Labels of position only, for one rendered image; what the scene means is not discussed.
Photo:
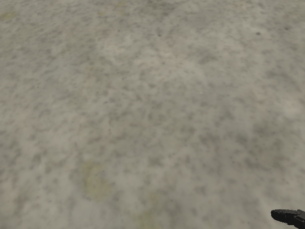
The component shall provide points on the robot right hand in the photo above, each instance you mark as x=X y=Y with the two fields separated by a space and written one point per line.
x=291 y=217

